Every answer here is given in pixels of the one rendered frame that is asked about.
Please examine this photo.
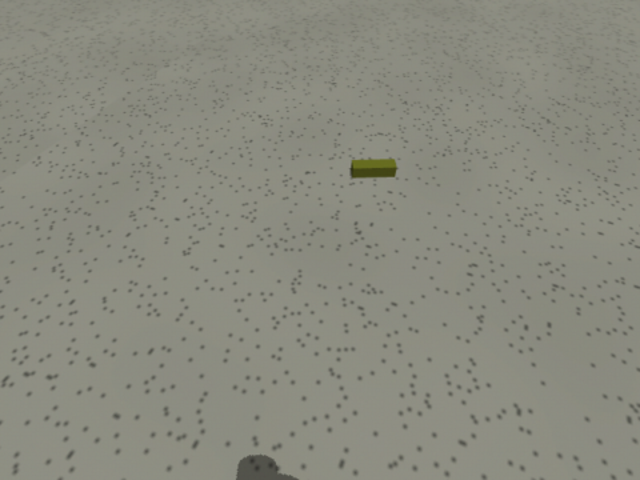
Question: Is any carton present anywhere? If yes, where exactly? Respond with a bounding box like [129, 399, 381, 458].
[351, 159, 397, 178]

